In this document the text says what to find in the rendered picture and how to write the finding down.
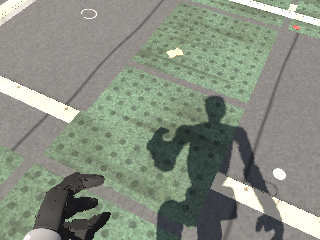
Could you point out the robot left hand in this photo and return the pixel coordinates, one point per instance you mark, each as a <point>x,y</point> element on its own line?
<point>60,204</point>

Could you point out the left robot forearm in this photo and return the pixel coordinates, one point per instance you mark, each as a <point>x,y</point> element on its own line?
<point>42,234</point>

